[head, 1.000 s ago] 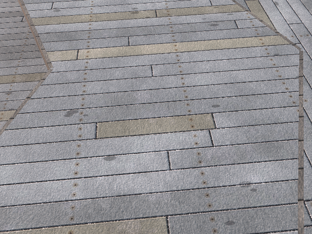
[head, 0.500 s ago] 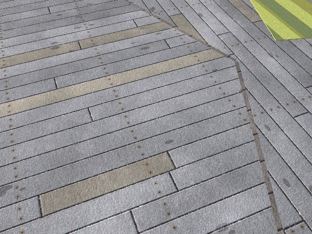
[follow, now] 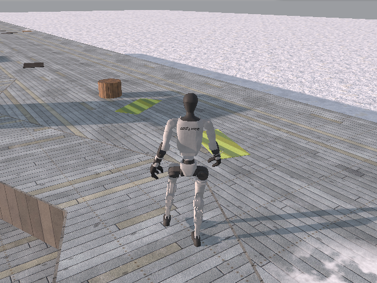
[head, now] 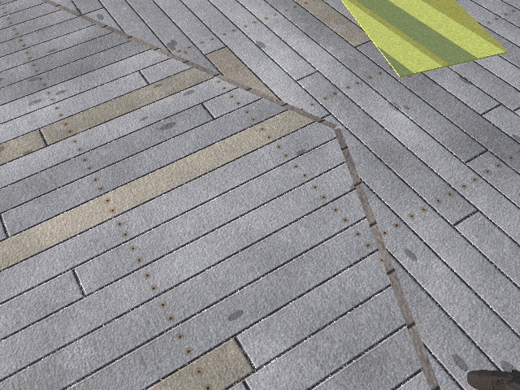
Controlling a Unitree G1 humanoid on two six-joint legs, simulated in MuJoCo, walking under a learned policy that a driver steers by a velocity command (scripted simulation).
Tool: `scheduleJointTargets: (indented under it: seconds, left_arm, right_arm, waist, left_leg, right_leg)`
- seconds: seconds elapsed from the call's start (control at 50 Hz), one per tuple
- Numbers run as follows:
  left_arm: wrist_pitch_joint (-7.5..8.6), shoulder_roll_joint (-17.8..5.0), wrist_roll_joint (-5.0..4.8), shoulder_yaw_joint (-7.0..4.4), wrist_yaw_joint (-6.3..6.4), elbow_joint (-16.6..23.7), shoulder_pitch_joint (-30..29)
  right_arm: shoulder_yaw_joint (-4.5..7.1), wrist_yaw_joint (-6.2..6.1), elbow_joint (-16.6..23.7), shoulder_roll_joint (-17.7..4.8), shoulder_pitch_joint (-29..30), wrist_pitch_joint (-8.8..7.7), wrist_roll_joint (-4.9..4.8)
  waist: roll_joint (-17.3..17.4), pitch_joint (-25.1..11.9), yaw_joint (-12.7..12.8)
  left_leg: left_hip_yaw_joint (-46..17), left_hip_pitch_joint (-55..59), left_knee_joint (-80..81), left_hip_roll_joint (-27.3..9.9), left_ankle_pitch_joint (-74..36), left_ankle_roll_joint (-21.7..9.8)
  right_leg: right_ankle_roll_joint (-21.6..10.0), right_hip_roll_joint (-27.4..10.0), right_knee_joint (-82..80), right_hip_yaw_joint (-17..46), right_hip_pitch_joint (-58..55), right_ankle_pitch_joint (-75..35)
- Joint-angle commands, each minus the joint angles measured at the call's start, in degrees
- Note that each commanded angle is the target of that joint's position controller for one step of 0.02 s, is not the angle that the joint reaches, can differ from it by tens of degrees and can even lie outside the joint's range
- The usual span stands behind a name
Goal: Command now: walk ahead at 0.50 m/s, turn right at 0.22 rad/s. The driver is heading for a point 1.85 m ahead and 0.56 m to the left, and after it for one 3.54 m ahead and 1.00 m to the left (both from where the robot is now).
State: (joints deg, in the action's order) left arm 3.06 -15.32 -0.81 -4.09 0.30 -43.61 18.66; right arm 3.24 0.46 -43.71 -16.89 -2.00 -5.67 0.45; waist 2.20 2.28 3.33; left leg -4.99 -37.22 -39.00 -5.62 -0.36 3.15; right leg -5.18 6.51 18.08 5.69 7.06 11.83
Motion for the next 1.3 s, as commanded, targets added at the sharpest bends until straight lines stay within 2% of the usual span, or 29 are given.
scheduleJointTargets:
  seconds: [0.02,0.12,0.18,0.2,0.22,0.24,0.26,0.3,0.38,0.5,0.6,0.66,0.68,0.7,0.72,0.74,0.76,0.8,0.84,0.96,1.08,1.12,1.16,1.18,1.2,1.22,1.24,1.26,1.3]
  left_arm:
    - [1.03,-8.8,0.04,-2.08,0.32,2.0,1.7]
    - [0.45,-10.0,0.39,-2.3,0.49,-0.7,4.4]
    - [-0.29,-10.5,0.73,-2.15,0.93,-0.1,1.0]
    - [-0.34,-9.4,1.37,-1.42,1.24,1.0,0.5]
    - [0.74,-5.2,1.53,-0.13,0.75,2.3,6.8]
    - [2.0,-5.8,1.27,0.28,0.28,2.4,5.4]
    - [3.07,-9.1,-0.47,-0.39,-0.35,3.8,-0.2]
    - [4.17,-8.8,0.43,-0.38,-0.47,5.4,-6.6]
    - [3.08,-6.8,1.92,-0.56,0.07,5.9,-4.8]
    - [3.16,-3.8,1.41,0.59,-0.04,9.2,-16.6]
    - [4.3,-5.8,0.38,-0.04,-1.17,10.7,-21.5]
    - [5.06,-8.5,0.37,-1.47,-0.89,8.9,-13.7]
    - [5.27,-10.7,1.33,-2.31,-0.43,8.0,-6.2]
    - [4.81,-15.5,2.3,-3.53,0.04,7.1,1.5]
    - [3.92,-14.4,0.99,-3.5,-0.51,5.2,4.0]
    - [3.58,-9.4,0.57,-2.21,-0.42,6.2,1.0]
    - [3.12,-7.3,0.8,-1.54,-0.26,6.5,-1.6]
    - [2.94,-5.0,1.39,-0.5,-0.53,5.5,-5.2]
    - [3.46,-5.3,1.39,-0.6,-0.9,4.3,-5.7]
    - [3.55,-9.1,0.27,-1.62,-1.1,1.1,-4.6]
    - [1.9,-11.8,-1.06,-2.03,-0.94,-3.0,1.6]
    - [1.17,-12.7,-1.25,-2.15,-0.67,-3.9,1.5]
    - [0.82,-11.2,-0.98,-1.31,-0.27,-4.2,1.4]
    - [1.16,-7.7,1.04,0.28,-0.14,-2.4,1.5]
    - [2.28,-2.4,0.69,1.91,-0.65,-1.7,7.8]
    - [3.03,-8.9,-0.64,0.34,-1.0,-2.4,3.4]
    - [3.46,-10.4,-1.61,-0.15,-1.2,-0.7,-1.3]
    - [3.46,-9.5,-1.1,0.02,-0.85,-0.6,-3.3]
    - [2.59,-8.2,0.0,-0.12,-0.79,-1.0,-2.4]
  right_arm:
    - [-0.03,0.81,3.7,-2.5,4.6,-0.85,-0.77]
    - [0.2,2.12,5.6,-4.7,7.0,-1.39,-1.23]
    - [2.03,2.24,2.2,-8.0,-6.1,-1.27,-1.14]
    - [2.85,2.05,0.5,-10.5,-15.0,-1.04,-0.73]
    - [4.3,2.07,0.1,-15.7,-20.4,-0.66,-0.54]
    - [3.35,2.41,-1.0,-11.7,-21.7,-0.37,-1.99]
    - [2.49,2.07,0.0,-8.8,-18.2,-0.12,-2.1]
    - [1.8,1.67,1.8,-6.9,-12.8,0.51,-0.94]
    - [1.63,0.76,2.9,-6.9,-11.7,0.67,-0.91]
    - [2.6,-1.07,1.5,-9.0,-16.9,1.78,-1.97]
    - [2.67,-1.7,0.7,-8.5,-20.7,3.16,-2.23]
    - [2.65,-1.71,1.7,-7.7,-18.5,3.56,-1.93]
    - [1.72,-1.38,2.8,-5.2,-17.4,3.31,-1.38]
    - [0.54,-1.38,4.1,-1.5,-22.7,2.81,-1.58]
    - [0.1,-1.31,5.0,-2.7,-26.2,2.43,-2.36]
    - [1.41,-1.33,4.0,-7.9,-22.8,2.64,-2.78]
    - [1.84,-1.28,4.8,-8.9,-17.8,3.01,-2.26]
    - [2.04,-1.02,5.9,-6.9,-13.8,3.37,-1.19]
    - [1.43,-0.51,6.1,-4.1,-15.7,3.69,-1.89]
    - [-0.14,0.64,8.2,-1.5,-7.5,2.63,-0.88]
    - [-0.25,1.8,11.4,-2.8,1.9,1.74,-1.57]
    - [0.42,1.88,11.3,-4.3,-0.1,1.65,-1.35]
    - [2.8,1.17,7.3,-8.5,-13.5,1.85,-0.84]
    - [4.14,0.23,5.7,-13.4,-23.8,2.35,-0.35]
    - [4.2,0.51,5.3,-16.2,-23.8,2.45,-0.4]
    - [2.86,0.75,5.7,-10.7,-23.0,2.29,-0.9]
    - [2.16,0.82,5.9,-9.1,-19.4,1.99,-0.97]
    - [1.74,0.96,6.1,-7.9,-15.9,1.81,-0.75]
    - [1.12,1.21,6.3,-5.5,-12.0,1.37,0.11]
  waist:
    - [-7.0,-1.1,1.6]
    - [-7.2,0.8,1.9]
    - [-7.2,-7.5,-5.5]
    - [-4.0,-14.3,-9.3]
    - [9.3,-21.2,-7.2]
    - [11.7,-21.6,-8.2]
    - [7.0,-13.2,-8.7]
    - [-1.6,-3.9,-6.6]
    - [1.7,-3.5,-2.9]
    - [2.2,-2.2,-6.8]
    - [3.2,-2.1,-7.6]
    - [4.8,-4.9,-2.6]
    - [2.7,-11.7,1.1]
    - [-8.7,-20.9,1.4]
    - [-21.1,-23.3,0.1]
    - [-12.7,-14.9,1.1]
    - [-7.9,-8.5,1.3]
    - [-5.4,-1.7,-0.7]
    - [-8.9,-1.3,-2.7]
    - [-5.5,-0.7,-1.8]
    - [-6.5,0.8,0.6]
    - [-7.3,-0.7,-1.7]
    - [-6.0,-9.1,-8.7]
    - [2.4,-17.6,-12.2]
    - [15.5,-23.8,-7.7]
    - [7.8,-20.0,-10.0]
    - [6.0,-12.2,-9.2]
    - [2.2,-8.3,-7.5]
    - [3.1,-5.1,-3.9]
  left_leg:
    - [3.7,7.7,6.4,2.4,-10.0,-0.6]
    - [3.9,0.1,9.9,2.7,1.1,-5.8]
    - [7.8,18.0,11.6,7.5,3.3,-10.0]
    - [-0.1,33.1,10.1,2.0,0.4,-13.2]
    - [-26.0,53.9,12.6,-10.5,7.5,-23.0]
    - [-40.7,59.1,21.4,-13.3,18.7,-24.6]
    - [-35.3,53.4,22.7,-12.2,24.2,-21.6]
    - [-24.5,38.1,24.8,-8.0,16.0,-19.3]
    - [-16.4,28.3,27.3,-3.7,0.6,-19.3]
    - [-10.6,22.7,26.4,1.0,-0.4,-15.4]
    - [-17.6,29.2,20.5,-1.3,3.5,-14.1]
    - [-19.2,29.7,12.6,-0.1,-2.0,-11.8]
    - [-16.1,25.0,1.5,2.6,-1.0,-10.0]
    - [-8.2,8.9,-17.2,10.1,15.0,-6.1]
    - [-5.0,-3.9,-29.0,9.7,35.5,-4.8]
    - [-6.0,-7.9,-33.8,5.9,31.4,-4.3]
    - [-3.8,-7.9,-34.2,4.1,26.5,-3.9]
    - [-2.6,-4.7,-29.5,1.3,20.8,-3.8]
    - [-1.7,-1.0,-26.7,0.2,19.3,-3.4]
    - [1.4,0.3,-6.8,-0.3,5.8,-3.0]
    - [4.4,4.3,5.8,2.1,3.7,-5.0]
    - [5.9,9.4,8.6,3.8,6.7,-6.7]
    - [7.2,30.7,10.9,5.6,4.4,-9.7]
    - [-7.3,47.7,9.2,-6.8,1.1,-13.7]
    - [-33.4,60.0,17.2,-17.2,13.5,-22.2]
    - [-33.4,56.8,20.3,-15.6,20.3,-20.5]
    - [-25.3,49.9,21.4,-13.6,17.9,-18.5]
    - [-19.6,42.7,22.6,-11.2,12.3,-17.5]
    - [-12.9,32.8,26.1,-8.1,4.3,-16.9]
  right_leg:
    - [-7.2,-13.2,-6.4,6.1,4.3,-9.4]
    - [-5.9,-19.4,-1.5,7.2,-10.6,-19.4]
    - [-3.0,-16.1,13.3,1.3,-11.0,-46.0]
    - [-1.1,-13.9,26.7,-1.0,-2.7,-39.2]
    - [4.2,-4.5,48.9,-4.7,19.8,-10.8]
    - [4.7,-1.8,55.5,0.5,31.8,18.7]
    - [3.9,-5.5,57.9,2.6,37.3,15.6]
    - [3.6,-9.3,50.5,0.6,35.6,8.8]
    - [6.3,-11.1,39.1,-1.1,28.5,5.0]
    - [8.9,-7.3,16.9,-2.4,22.8,-14.9]
    - [7.8,-5.4,8.9,-0.5,20.0,-13.0]
    - [4.3,-5.9,4.5,-1.4,8.3,-9.6]
    - [0.9,-11.9,6.7,3.0,-5.1,-9.1]
    - [-6.3,-24.6,7.0,20.8,-26.2,-4.9]
    - [-11.2,-32.2,2.3,39.1,-30.7,7.0]
    - [-8.9,-29.8,0.4,34.2,-23.7,13.9]
    - [-6.5,-27.0,-0.6,25.2,-16.3,10.7]
    - [-4.5,-21.3,-4.4,14.2,-4.8,0.3]
    - [-5.9,-20.3,-7.2,9.9,0.2,-3.9]
    - [-6.9,-19.0,-10.0,-0.5,0.2,-15.3]
    - [-4.7,-21.2,-7.6,-2.3,-5.5,-16.9]
    - [-3.3,-21.7,-3.3,-3.1,-7.7,-25.3]
    - [-0.2,-17.4,13.5,-7.7,-2.4,-35.3]
    - [2.4,-13.9,32.9,-10.3,10.3,-16.4]
    - [4.7,-4.8,49.3,-5.9,29.4,21.1]
    - [4.2,-7.9,54.8,-0.2,35.4,21.5]
    - [3.5,-10.3,54.4,-1.5,38.4,16.1]
    - [3.6,-12.5,51.8,-2.5,36.5,11.1]
    - [4.5,-14.8,47.3,-2.0,30.6,5.8]
